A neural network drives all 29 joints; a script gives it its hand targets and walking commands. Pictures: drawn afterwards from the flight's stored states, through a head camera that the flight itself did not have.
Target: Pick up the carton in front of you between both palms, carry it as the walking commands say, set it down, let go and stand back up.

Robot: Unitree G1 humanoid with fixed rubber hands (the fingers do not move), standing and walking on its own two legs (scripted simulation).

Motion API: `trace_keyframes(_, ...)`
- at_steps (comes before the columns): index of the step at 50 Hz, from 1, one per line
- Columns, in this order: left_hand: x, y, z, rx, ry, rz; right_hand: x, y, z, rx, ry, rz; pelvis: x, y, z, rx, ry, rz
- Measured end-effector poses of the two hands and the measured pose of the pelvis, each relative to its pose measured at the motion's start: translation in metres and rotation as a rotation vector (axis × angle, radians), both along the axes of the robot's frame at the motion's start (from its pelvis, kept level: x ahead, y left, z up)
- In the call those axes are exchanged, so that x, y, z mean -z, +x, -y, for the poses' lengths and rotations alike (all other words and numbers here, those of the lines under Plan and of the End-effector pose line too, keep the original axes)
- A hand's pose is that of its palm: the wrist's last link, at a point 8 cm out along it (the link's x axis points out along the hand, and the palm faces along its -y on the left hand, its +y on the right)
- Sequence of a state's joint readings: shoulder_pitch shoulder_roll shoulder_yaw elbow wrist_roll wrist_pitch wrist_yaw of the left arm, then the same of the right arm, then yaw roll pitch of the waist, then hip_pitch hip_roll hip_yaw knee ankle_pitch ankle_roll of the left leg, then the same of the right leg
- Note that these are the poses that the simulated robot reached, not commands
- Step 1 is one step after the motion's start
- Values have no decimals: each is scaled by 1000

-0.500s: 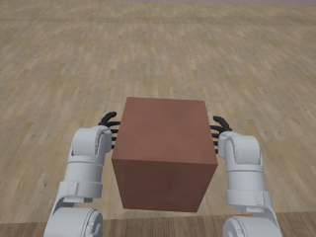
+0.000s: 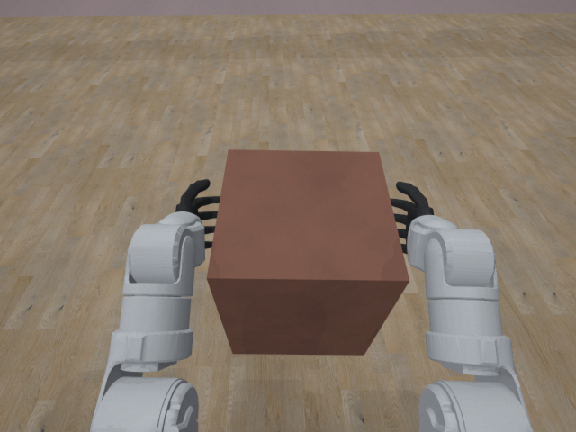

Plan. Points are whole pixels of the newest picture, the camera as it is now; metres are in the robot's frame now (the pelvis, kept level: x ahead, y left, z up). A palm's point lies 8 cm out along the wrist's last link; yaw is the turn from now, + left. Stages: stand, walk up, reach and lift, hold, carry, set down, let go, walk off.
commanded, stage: carry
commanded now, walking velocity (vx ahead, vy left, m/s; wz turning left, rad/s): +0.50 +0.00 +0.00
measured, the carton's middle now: (301, 259) +0.37 -0.01 +0.06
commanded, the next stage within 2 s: none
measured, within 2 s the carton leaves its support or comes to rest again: neither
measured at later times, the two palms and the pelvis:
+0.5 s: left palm (206, 131) +0.66 +0.17 +0.10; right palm (356, 131) +0.65 -0.13 +0.11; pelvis +0.30 +0.02 -0.01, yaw -2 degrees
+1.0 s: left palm (239, 83) +0.87 +0.13 +0.11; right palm (362, 84) +0.87 -0.17 +0.10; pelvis +0.59 -0.02 +0.00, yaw -1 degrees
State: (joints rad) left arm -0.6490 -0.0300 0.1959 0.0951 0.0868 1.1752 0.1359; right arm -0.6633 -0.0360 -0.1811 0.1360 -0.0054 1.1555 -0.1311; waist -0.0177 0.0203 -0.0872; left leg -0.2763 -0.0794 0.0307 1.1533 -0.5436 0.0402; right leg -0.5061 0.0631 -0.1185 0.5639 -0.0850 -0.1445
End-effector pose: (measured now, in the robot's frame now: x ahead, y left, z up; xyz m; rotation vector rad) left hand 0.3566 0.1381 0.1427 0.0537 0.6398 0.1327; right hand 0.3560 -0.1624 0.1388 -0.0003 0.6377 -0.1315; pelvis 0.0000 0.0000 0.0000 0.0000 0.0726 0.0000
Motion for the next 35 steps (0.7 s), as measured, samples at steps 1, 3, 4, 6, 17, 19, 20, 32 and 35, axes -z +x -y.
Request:
trace_keyframes(1, 5, 8, -2, -11, 1, -27, 5, 11, -2, -14, -3, -26, 0, 9, 2, 4, 2, 1)
trace_keyframes(3, 15, 21, -6, -31, -1, -83, 13, 31, -7, -35, -5, -82, -3, 28, 7, 6, 5, 0)
trace_keyframes(4, 19, 28, -8, -40, -4, -107, 17, 41, -9, -43, -6, -106, -5, 38, 9, 4, 7, -2)
trace_keyframes(6, 24, 44, -12, -55, -9, -138, 21, 61, -12, -54, -7, -137, -9, 57, 12, 1, 12, -6)
trace_keyframes(17, 14, 176, -21, -62, -20, -86, 16, 189, -21, -26, 27, -86, -15, 181, 2, 19, 21, -28)
trace_keyframes(19, 15, 206, -24, -57, -22, -79, 17, 216, -24, -17, 29, -79, -12, 210, -4, 22, 16, -31)
trace_keyframes(20, 16, 221, -26, -54, -23, -76, 18, 230, -27, -14, 28, -76, -9, 226, -7, 23, 13, -31)
trace_keyframes(32, 56, 371, -19, 79, -56, -177, 51, 344, -22, 81, -19, -175, -7, 365, -34, 42, -9, -18)
trace_keyframes(35, 51, 398, -14, 79, -72, -159, 44, 368, -17, 110, -3, -155, -16, 394, -34, 48, -20, -24)
